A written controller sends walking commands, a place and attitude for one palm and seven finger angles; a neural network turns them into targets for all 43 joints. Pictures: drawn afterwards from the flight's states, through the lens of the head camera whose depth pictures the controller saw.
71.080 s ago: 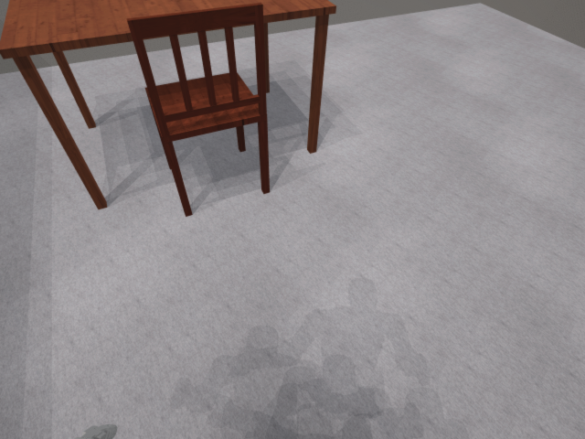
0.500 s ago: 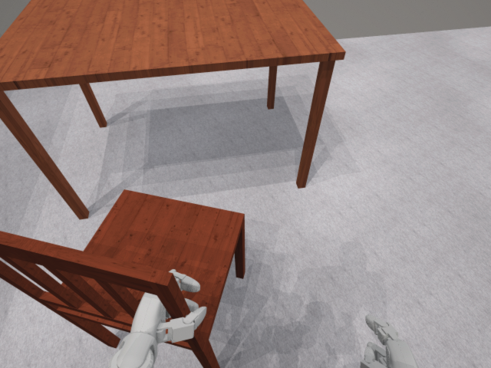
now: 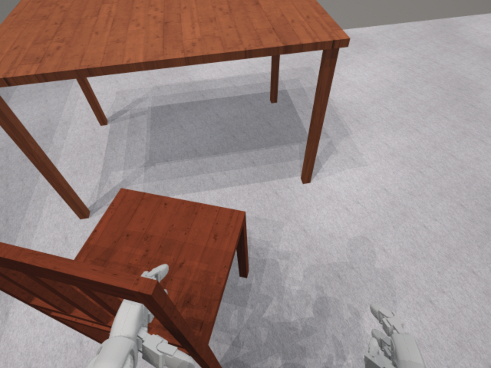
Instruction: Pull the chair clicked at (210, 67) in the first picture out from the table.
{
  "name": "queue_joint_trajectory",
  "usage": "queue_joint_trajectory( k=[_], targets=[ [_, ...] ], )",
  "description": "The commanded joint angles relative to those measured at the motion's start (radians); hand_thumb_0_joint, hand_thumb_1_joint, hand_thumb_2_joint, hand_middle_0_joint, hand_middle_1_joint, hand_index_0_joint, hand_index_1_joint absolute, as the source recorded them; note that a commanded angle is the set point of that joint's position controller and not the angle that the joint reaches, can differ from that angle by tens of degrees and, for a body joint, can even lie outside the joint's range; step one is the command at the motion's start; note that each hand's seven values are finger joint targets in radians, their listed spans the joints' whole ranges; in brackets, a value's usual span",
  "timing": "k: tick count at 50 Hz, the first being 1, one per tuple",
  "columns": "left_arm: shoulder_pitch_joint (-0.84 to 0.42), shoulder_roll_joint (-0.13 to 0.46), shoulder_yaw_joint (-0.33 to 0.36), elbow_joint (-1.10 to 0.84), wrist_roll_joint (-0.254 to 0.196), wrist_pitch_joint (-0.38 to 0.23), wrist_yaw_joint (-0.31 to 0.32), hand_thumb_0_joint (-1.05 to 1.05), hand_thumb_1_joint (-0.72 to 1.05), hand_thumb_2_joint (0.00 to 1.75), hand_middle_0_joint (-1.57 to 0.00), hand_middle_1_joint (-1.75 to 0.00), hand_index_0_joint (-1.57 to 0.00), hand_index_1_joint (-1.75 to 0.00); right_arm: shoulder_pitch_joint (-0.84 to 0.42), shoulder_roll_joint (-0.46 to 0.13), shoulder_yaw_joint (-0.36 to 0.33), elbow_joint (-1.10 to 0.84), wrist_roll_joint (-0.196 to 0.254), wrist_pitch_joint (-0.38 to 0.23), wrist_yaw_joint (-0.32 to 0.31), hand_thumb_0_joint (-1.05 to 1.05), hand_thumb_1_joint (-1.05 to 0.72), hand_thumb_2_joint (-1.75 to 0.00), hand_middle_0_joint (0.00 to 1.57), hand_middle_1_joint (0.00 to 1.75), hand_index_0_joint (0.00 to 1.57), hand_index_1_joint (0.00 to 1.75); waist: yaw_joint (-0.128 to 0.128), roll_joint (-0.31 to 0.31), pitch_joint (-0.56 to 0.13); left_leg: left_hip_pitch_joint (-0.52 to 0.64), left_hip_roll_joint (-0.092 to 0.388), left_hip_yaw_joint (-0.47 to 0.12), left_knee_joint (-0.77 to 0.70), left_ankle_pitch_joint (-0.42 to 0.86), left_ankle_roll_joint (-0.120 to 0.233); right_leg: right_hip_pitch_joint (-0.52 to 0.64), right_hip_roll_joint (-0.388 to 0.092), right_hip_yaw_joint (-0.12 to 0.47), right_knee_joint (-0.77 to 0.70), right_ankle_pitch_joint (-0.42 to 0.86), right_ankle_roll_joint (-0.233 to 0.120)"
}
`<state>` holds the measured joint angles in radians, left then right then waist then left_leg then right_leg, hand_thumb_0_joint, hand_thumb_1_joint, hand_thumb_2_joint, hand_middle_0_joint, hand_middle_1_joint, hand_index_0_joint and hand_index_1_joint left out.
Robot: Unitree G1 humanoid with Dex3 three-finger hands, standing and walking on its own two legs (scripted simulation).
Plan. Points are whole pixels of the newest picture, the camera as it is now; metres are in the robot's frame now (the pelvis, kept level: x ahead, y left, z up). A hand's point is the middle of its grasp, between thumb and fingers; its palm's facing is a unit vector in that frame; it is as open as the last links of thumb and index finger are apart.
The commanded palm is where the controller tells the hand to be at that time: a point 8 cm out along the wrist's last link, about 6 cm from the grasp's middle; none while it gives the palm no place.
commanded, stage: open the thumb and straighten the fingers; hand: left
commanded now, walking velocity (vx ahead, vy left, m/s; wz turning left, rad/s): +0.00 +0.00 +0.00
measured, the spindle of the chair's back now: (74, 298) +0.26 +0.32 -0.06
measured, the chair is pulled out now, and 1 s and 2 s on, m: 0.50 0.50 0.50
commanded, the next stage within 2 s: draw the fingers out of the gap in 0.06 s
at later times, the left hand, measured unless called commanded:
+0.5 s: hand (155, 367) +0.15 +0.14 -0.03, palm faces -0.03 -1.00 -0.09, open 17.5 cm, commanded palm +0.12 +0.19 -0.01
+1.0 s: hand out of the picture +0.08 +0.14 -0.03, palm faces -0.01 -1.00 -0.07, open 17.5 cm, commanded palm +0.05 +0.19 -0.01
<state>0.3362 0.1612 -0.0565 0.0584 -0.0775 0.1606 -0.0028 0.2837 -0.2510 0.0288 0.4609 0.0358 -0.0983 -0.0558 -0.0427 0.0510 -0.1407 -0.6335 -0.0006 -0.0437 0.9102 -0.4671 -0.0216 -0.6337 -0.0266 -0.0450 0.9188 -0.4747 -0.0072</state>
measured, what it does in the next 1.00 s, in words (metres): stands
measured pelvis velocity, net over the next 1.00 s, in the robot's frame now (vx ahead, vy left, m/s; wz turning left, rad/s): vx -0.01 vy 0.03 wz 0.01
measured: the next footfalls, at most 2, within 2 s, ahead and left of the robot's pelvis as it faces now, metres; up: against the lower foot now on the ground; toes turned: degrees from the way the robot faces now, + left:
none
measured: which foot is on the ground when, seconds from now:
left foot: down 0.00-1.00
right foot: down 0.00-1.00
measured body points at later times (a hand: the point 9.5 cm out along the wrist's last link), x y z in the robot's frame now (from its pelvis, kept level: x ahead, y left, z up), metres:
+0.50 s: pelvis +0.00 +0.02 -0.01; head +0.03 +0.01 +0.44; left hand +0.15 +0.19 -0.02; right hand +0.17 -0.22 -0.08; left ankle -0.01 +0.14 -0.69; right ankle -0.01 -0.11 -0.69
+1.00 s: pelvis -0.01 +0.03 -0.02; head +0.01 +0.02 +0.43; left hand +0.08 +0.19 -0.02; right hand +0.17 -0.20 -0.07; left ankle -0.01 +0.14 -0.69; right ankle -0.01 -0.11 -0.69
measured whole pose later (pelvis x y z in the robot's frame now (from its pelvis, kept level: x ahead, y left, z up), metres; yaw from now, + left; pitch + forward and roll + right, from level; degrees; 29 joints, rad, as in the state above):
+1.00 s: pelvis -0.01 +0.03 -0.02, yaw +0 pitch +13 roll -2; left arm 0.91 0.15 -0.17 -0.37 -0.01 0.14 0.00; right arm 0.30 -0.19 -0.01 0.35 0.04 -0.08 -0.09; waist -0.02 0.04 -0.21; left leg -0.77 -0.01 -0.06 1.08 -0.53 0.01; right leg -0.74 -0.04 -0.05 1.03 -0.51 0.02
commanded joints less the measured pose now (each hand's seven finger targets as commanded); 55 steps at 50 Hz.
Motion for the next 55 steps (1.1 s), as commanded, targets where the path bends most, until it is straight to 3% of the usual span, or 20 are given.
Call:
queue_joint_trajectory(
  k=[1, 7, 8, 9, 10, 11, 14, 19, 21, 24, 29, 34, 37, 39, 42, 46, 52, 53, 55],
  targets=[
    [-0.027, 0.080, 0.021, -0.264, -0.004, -0.056, -0.009, 0.00, -0.55, 0.20, 0.00, 0.00, 0.00, 0.00, -0.042, -0.102, -0.051, -0.170, 0.000, -0.068, -0.014, 0.00, -0.90, -0.90, 0.20, 0.30, 0.20, 0.30, -0.023, -0.080, -0.161, 0.076, -0.026, 0.026, -0.069, 0.335, 0.057, 0.123, 0.009, -0.007, -0.141, 0.392, 0.012],
    [0.019, 0.080, 0.011, -0.300, -0.009, -0.065, -0.025, 0.00, -0.55, 0.20, 0.00, 0.00, 0.00, 0.00, -0.027, -0.107, -0.056, -0.161, -0.002, -0.086, -0.024, 0.00, -0.90, -0.90, 0.20, 0.30, 0.20, 0.30, -0.034, -0.087, -0.166, 0.075, -0.029, 0.015, -0.053, 0.333, 0.059, 0.100, 0.010, -0.016, -0.133, 0.387, 0.017],
    [0.079, 0.159, 0.119, -0.234, -0.003, -0.061, -0.019, 0.00, -0.55, 0.20, 0.00, 0.00, 0.00, 0.00, -0.028, -0.102, -0.067, -0.144, -0.001, -0.076, -0.028, 0.00, -0.90, -0.90, 0.20, 0.30, 0.20, 0.30, -0.009, -0.091, -0.156, 0.050, -0.029, 0.018, -0.052, 0.327, 0.054, 0.100, 0.013, -0.019, -0.126, 0.374, 0.012],
    [0.122, 0.105, 0.062, -0.255, -0.001, -0.060, -0.030, 0.00, -0.55, 0.20, 0.00, 0.00, 0.00, 0.00, -0.035, -0.098, -0.061, -0.161, -0.003, -0.074, -0.025, 0.00, -0.90, -0.90, 0.20, 0.30, 0.20, 0.30, -0.005, -0.066, -0.150, 0.052, -0.032, 0.021, -0.057, 0.325, 0.055, 0.098, 0.011, -0.018, -0.127, 0.367, 0.011],
    [0.114, 0.125, 0.072, -0.283, 0.001, -0.061, -0.026, 0.00, -0.55, 0.20, 0.00, 0.00, 0.00, 0.00, -0.036, -0.096, -0.063, -0.168, -0.001, -0.073, -0.024, 0.00, -0.90, -0.90, 0.20, 0.30, 0.20, 0.30, -0.006, -0.067, -0.159, 0.050, -0.030, 0.019, -0.056, 0.320, 0.054, 0.099, 0.010, -0.017, -0.123, 0.359, 0.011],
    [0.132, 0.111, 0.056, -0.297, 0.005, -0.059, -0.029, 0.00, -0.55, 0.20, 0.00, 0.00, 0.00, 0.00, -0.045, -0.092, -0.063, -0.172, 0.000, -0.072, -0.023, 0.00, -0.90, -0.90, 0.20, 0.30, 0.20, 0.30, -0.001, -0.033, -0.158, 0.055, -0.031, 0.023, -0.056, 0.325, 0.055, 0.098, 0.012, -0.016, -0.123, 0.354, 0.006],
    [0.215, 0.097, 0.044, -0.365, 0.003, -0.063, -0.023, 0.00, -0.55, 0.20, 0.00, 0.00, 0.00, 0.00, -0.051, -0.079, -0.068, -0.187, 0.002, -0.073, -0.022, 0.00, -0.90, -0.90, 0.20, 0.30, 0.20, 0.30, 0.007, -0.016, -0.187, 0.074, -0.027, 0.018, -0.059, 0.351, 0.053, 0.107, 0.012, -0.026, -0.112, 0.362, 0.002],
    [0.319, 0.058, -0.004, -0.418, 0.013, -0.059, -0.010, 0.00, -0.55, 0.20, 0.00, 0.00, 0.00, 0.00, -0.054, -0.070, -0.073, -0.199, 0.004, -0.072, -0.022, 0.00, -0.90, -0.90, 0.20, 0.30, 0.20, 0.30, -0.001, -0.044, -0.149, 0.058, -0.021, 0.006, -0.055, 0.343, 0.052, 0.062, 0.019, -0.043, -0.101, 0.328, 0.002],
    [0.335, 0.055, -0.018, -0.423, 0.027, -0.057, -0.005, 0.00, -0.55, 0.20, 0.00, 0.00, 0.00, 0.00, -0.063, -0.073, -0.074, -0.205, 0.002, -0.068, -0.022, 0.00, -0.90, -0.90, 0.20, 0.30, 0.20, 0.30, -0.005, -0.049, -0.109, 0.033, -0.021, 0.000, -0.055, 0.319, 0.052, 0.035, 0.024, -0.048, -0.096, 0.291, -0.002],
    [0.377, 0.054, -0.029, -0.459, 0.036, -0.062, -0.004, 0.00, -0.55, 0.20, 0.00, 0.00, 0.00, 0.00, -0.061, -0.070, -0.074, -0.223, 0.002, -0.065, -0.026, 0.00, -0.90, -0.90, 0.20, 0.30, 0.20, 0.30, -0.003, -0.065, -0.109, 0.020, -0.021, -0.003, -0.051, 0.270, 0.054, 0.014, 0.024, -0.053, -0.088, 0.238, -0.002],
    [0.375, 0.069, -0.032, -0.527, 0.042, -0.082, -0.001, 0.00, -0.55, 0.20, 0.00, 0.00, 0.00, 0.00, -0.052, -0.066, -0.069, -0.237, 0.002, -0.064, -0.039, 0.00, -0.90, -0.90, 0.20, 0.30, 0.20, 0.30, -0.010, -0.038, -0.104, 0.001, -0.026, -0.007, -0.038, 0.205, 0.056, -0.024, 0.027, -0.050, -0.082, 0.161, -0.006],
    [0.474, 0.043, -0.063, -0.564, 0.040, -0.085, -0.010, 0.00, -0.55, 0.20, 0.00, 0.00, 0.00, 0.00, -0.053, -0.057, -0.073, -0.252, 0.007, -0.064, -0.040, 0.00, -0.90, -0.90, 0.20, 0.30, 0.20, 0.30, 0.001, -0.017, -0.131, 0.005, -0.024, -0.014, -0.033, 0.216, 0.053, -0.027, 0.028, -0.055, -0.068, 0.159, -0.010],
    [0.522, 0.042, -0.072, -0.565, 0.045, -0.067, -0.017, 0.00, -0.55, 0.20, 0.00, 0.00, 0.00, 0.00, -0.061, -0.058, -0.077, -0.260, 0.010, -0.061, -0.041, 0.00, -0.90, -0.90, 0.20, 0.30, 0.20, 0.30, 0.002, -0.048, -0.121, -0.014, -0.022, -0.017, -0.031, 0.210, 0.054, -0.030, 0.028, -0.056, -0.066, 0.154, -0.007],
    [0.567, 0.030, -0.091, -0.577, 0.054, -0.061, -0.018, 0.00, -0.55, 0.20, 0.00, 0.00, 0.00, 0.00, -0.067, -0.054, -0.077, -0.271, 0.010, -0.057, -0.040, 0.00, -0.90, -0.90, 0.20, 0.30, 0.20, 0.30, 0.008, -0.034, -0.102, -0.024, -0.022, -0.019, -0.037, 0.191, 0.052, -0.040, 0.027, -0.060, -0.062, 0.132, -0.009],
    [0.624, 0.045, -0.074, -0.599, 0.063, -0.058, -0.008, 0.00, -0.55, 0.20, 0.00, 0.00, 0.00, 0.00, -0.074, -0.046, -0.083, -0.283, 0.009, -0.051, -0.042, 0.00, -0.90, -0.90, 0.20, 0.30, 0.20, 0.30, 0.022, -0.060, -0.109, -0.039, -0.023, -0.019, -0.035, 0.185, 0.052, -0.032, 0.029, -0.060, -0.056, 0.125, -0.011],
    [0.663, 0.051, -0.074, -0.623, 0.077, -0.068, 0.005, 0.00, -0.55, 0.20, 0.00, 0.00, 0.00, 0.00, -0.079, -0.037, -0.085, -0.293, 0.008, -0.036, -0.045, 0.00, -0.90, -0.90, 0.20, 0.30, 0.20, 0.30, 0.025, -0.042, -0.069, -0.076, -0.026, -0.015, -0.031, 0.139, 0.052, -0.056, 0.033, -0.054, -0.055, 0.082, -0.014],
    [0.698, 0.031, -0.107, -0.679, 0.070, -0.111, -0.008, 0.00, -0.55, 0.20, 0.00, 0.00, 0.00, 0.00, -0.066, -0.038, -0.090, -0.307, 0.010, -0.041, -0.054, 0.00, -0.90, -0.90, 0.20, 0.30, 0.20, 0.30, 0.017, -0.041, -0.091, -0.083, -0.030, -0.015, -0.010, 0.109, 0.057, -0.080, 0.035, -0.048, -0.048, 0.050, -0.013],
    [0.649, -0.038, -0.073, -0.754, -0.030, -0.218, -0.005, 0.00, -0.55, 0.20, 0.00, 0.00, 0.00, 0.00, -0.061, -0.026, -0.089, -0.286, 0.006, -0.064, -0.054, 0.00, -0.90, -0.90, 0.20, 0.30, 0.20, 0.30, 0.030, -0.075, -0.070, -0.110, -0.042, -0.014, 0.021, 0.125, 0.050, -0.114, 0.048, -0.073, -0.027, 0.060, -0.013],
    [0.665, 0.013, -0.039, -0.737, -0.028, -0.295, -0.004, 0.00, -0.55, 0.20, 0.00, 0.00, 0.00, 0.00, -0.054, -0.035, -0.093, -0.257, 0.008, -0.082, -0.051, 0.00, -0.90, -0.90, 0.20, 0.30, 0.20, 0.30, 0.038, -0.031, -0.105, -0.098, -0.039, -0.011, 0.026, 0.114, 0.047, -0.123, 0.049, -0.064, -0.014, 0.045, -0.016]
  ],
)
